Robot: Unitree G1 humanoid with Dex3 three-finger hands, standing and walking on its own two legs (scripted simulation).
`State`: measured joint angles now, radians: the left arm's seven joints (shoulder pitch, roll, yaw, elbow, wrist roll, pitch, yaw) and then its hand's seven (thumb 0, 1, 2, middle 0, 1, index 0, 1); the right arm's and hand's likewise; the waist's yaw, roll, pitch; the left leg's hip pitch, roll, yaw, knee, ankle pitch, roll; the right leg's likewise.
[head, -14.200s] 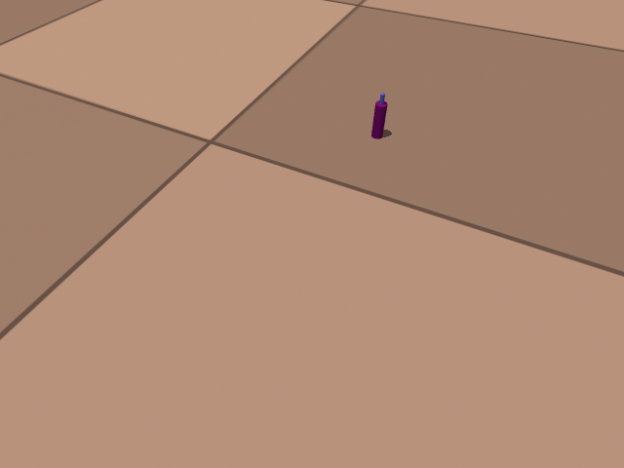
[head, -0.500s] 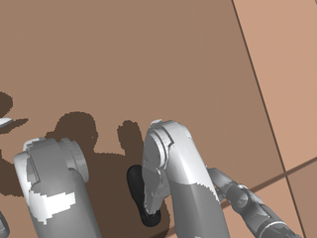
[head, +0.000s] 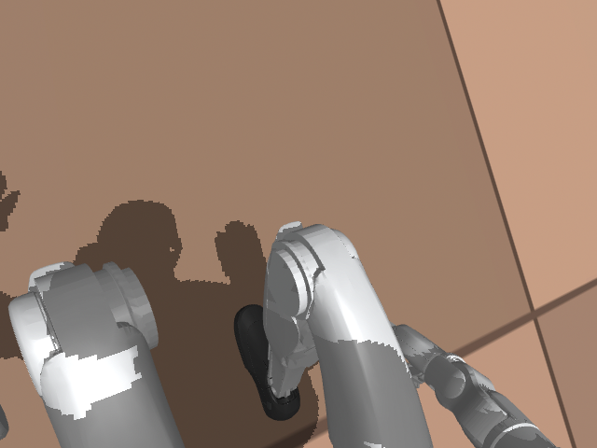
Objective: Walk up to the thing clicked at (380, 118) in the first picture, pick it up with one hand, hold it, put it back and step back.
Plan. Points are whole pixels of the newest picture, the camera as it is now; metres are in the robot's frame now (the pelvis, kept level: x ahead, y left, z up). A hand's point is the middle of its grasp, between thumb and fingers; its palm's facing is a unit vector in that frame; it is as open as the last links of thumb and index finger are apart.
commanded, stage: settle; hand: left
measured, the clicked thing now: out of the picture +0.43 +0.31 -0.16
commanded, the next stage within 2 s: lift in 1.82 s
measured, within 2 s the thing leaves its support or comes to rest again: leaves its support in 0.24 s
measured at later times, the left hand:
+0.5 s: hand out of the picture +0.41 +0.33 -0.08, palm faces +0.38 -0.92 -0.02, open 8.8 cm
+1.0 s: hand out of the picture +0.40 +0.32 +0.01, palm faces +0.38 -0.92 -0.03, open 8.8 cm
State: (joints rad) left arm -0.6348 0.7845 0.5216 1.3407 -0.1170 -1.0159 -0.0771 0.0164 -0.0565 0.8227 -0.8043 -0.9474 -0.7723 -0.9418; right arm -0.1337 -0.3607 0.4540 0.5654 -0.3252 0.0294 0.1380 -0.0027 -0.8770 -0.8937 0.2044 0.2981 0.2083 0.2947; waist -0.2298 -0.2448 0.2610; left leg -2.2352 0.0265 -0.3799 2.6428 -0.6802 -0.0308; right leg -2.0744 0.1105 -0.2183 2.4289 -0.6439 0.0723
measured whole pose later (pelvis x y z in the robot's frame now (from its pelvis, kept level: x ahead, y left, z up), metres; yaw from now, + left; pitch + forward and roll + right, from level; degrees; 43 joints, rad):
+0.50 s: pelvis +0.01 +0.00 +0.02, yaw +2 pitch +20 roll -14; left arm -0.54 0.64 0.47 0.98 -0.14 -0.77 -0.12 0.02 -0.24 1.13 -0.77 -1.17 -0.74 -1.16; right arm -0.04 -0.32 0.30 0.63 -0.24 0.07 0.12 0.00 -0.89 -0.90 0.20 0.30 0.21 0.30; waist -0.16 -0.14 0.12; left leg -2.25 0.02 -0.31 2.55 -0.69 -0.03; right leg -2.09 0.07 -0.18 2.39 -0.69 0.06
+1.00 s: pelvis +0.02 -0.02 +0.06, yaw +8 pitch +30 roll -8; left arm -0.52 0.47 0.45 0.82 -0.18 -0.61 -0.19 0.02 -0.25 1.16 -0.78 -1.17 -0.75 -1.16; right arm 0.03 -0.29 0.11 0.67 -0.11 0.06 0.07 0.00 -0.89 -0.90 0.20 0.30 0.21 0.29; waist -0.11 -0.03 -0.05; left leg -2.23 0.04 -0.19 2.38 -0.69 -0.05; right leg -2.13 0.03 -0.10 2.32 -0.72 0.02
